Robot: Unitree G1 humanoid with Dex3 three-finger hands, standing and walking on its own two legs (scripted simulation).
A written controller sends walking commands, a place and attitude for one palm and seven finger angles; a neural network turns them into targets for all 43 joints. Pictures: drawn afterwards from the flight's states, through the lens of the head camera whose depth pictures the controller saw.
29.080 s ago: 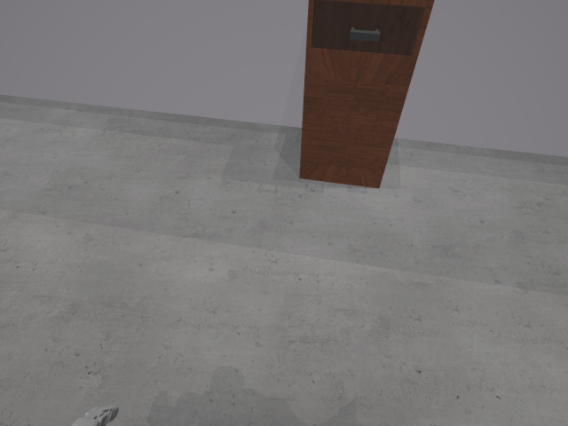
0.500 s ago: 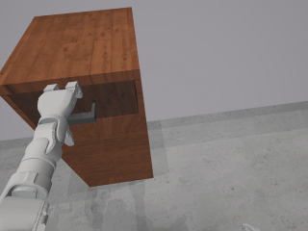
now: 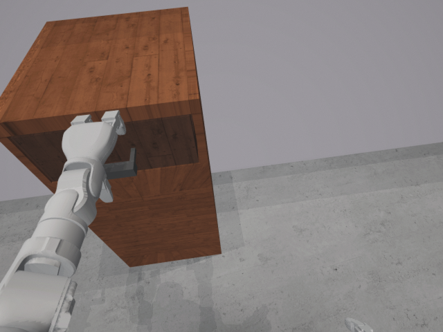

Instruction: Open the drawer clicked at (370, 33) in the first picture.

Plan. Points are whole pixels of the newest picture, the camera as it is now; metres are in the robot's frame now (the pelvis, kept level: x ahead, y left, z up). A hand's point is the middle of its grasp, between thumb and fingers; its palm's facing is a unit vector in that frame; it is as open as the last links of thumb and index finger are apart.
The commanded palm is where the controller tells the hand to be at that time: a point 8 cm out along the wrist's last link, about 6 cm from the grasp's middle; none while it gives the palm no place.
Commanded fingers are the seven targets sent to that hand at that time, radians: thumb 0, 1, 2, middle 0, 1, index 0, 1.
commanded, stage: re-aim the fingers above the handle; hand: left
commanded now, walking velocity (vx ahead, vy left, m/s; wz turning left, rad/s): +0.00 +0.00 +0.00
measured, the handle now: (113, 162) +0.46 +0.27 +0.01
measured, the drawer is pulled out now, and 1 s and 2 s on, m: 0.00 0.00 0.00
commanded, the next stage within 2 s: lower the fingers behind the handle in 0.48 s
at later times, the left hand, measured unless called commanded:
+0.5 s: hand (90, 162) +0.41 +0.28 +0.07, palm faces +0.02 +0.02 -1.00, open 13.8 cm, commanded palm +0.38 +0.28 +0.13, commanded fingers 0.00 -0.50 0.30 -0.30 -1.20 -0.30 -1.20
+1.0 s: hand (95, 173) +0.41 +0.28 +0.04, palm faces +0.02 +0.03 -1.00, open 13.8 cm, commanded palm +0.38 +0.27 +0.10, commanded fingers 0.00 -0.50 0.30 -0.30 -1.20 -0.30 -1.20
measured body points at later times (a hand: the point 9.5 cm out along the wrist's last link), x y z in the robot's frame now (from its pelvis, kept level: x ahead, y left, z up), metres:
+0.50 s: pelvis +0.00 +0.00 +0.00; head +0.04 -0.02 +0.45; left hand +0.41 +0.27 +0.13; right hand +0.12 -0.26 -0.13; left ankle -0.01 +0.12 -0.72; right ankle -0.02 -0.11 -0.72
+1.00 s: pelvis -0.01 +0.00 -0.01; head +0.05 -0.02 +0.44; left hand +0.40 +0.27 +0.10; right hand +0.09 -0.26 -0.15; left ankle -0.01 +0.12 -0.72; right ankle -0.02 -0.11 -0.72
